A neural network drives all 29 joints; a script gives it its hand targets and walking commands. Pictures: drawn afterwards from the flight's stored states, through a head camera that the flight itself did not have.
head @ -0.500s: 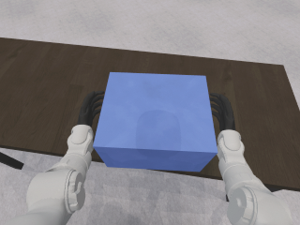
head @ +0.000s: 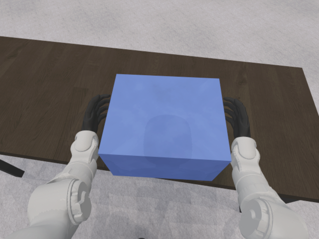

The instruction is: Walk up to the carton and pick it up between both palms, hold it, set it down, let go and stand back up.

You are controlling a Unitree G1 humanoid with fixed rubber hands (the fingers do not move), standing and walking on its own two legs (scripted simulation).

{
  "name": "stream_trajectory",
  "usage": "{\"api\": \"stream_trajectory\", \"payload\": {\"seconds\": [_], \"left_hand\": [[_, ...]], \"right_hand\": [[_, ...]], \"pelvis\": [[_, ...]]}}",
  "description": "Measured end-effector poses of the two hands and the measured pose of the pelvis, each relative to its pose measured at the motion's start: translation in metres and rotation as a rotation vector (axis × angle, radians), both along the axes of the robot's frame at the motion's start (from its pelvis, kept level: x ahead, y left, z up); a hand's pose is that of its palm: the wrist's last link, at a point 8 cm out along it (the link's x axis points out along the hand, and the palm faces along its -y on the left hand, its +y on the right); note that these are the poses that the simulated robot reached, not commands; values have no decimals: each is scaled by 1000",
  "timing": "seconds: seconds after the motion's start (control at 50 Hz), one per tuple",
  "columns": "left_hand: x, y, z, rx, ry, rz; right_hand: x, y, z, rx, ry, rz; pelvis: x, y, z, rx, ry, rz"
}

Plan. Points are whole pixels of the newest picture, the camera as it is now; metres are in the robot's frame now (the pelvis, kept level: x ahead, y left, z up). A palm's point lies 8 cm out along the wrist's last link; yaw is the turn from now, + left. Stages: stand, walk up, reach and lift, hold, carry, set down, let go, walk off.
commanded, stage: set down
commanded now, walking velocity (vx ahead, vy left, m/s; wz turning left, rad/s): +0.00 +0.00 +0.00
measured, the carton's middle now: (164, 128) +0.43 +0.02 -0.04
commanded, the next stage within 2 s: none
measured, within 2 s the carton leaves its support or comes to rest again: neither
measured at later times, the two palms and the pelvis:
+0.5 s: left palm (89, 120) +0.42 +0.23 +0.00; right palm (241, 127) +0.42 -0.18 +0.00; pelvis +0.00 +0.00 -0.02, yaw -2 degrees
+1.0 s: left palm (80, 119) +0.42 +0.25 +0.01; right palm (259, 126) +0.42 -0.23 +0.01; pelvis -0.03 -0.01 -0.05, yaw -2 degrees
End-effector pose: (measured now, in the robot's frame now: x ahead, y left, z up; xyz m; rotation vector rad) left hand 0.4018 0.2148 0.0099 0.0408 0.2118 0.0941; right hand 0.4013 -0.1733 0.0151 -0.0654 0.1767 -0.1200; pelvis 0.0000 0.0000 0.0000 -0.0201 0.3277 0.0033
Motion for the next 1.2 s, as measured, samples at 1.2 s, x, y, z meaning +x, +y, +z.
{"api": "stream_trajectory", "payload": {"seconds": [1.2], "left_hand": [[21, 34, 66, 7, -1, 48]], "right_hand": [[24, -60, 62, 32, 23, -2]], "pelvis": [[-28, -7, -27, -2, 54, -40]]}}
